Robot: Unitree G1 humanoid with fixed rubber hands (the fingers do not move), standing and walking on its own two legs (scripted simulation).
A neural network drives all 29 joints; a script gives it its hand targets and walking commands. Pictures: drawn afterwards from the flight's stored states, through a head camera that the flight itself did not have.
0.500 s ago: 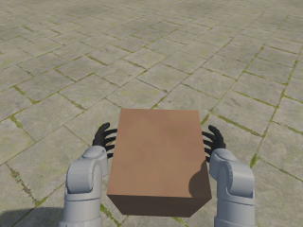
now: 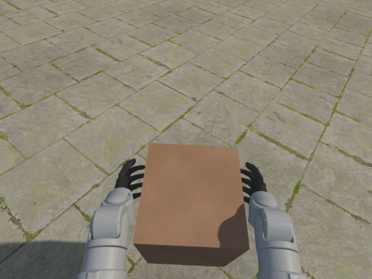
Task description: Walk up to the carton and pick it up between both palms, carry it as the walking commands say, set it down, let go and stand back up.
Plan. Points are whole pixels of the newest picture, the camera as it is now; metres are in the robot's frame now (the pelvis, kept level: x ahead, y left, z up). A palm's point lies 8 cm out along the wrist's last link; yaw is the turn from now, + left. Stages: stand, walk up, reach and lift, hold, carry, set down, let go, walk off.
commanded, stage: hold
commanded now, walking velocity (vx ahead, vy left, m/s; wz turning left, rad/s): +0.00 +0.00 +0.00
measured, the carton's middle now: (189, 209) +0.29 +0.00 -0.04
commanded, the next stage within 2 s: set down in 0.32 s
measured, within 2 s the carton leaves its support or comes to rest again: neither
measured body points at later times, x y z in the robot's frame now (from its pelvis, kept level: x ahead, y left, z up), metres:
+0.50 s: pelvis +0.00 +0.00 +0.00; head +0.00 +0.02 +0.45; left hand +0.31 +0.14 +0.03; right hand +0.31 -0.15 +0.03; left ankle +0.10 +0.08 -0.73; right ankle -0.01 -0.09 -0.73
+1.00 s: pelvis +0.01 -0.01 -0.01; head +0.06 +0.01 +0.44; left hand +0.33 +0.14 -0.03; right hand +0.33 -0.16 -0.03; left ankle +0.10 +0.08 -0.73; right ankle -0.01 -0.09 -0.73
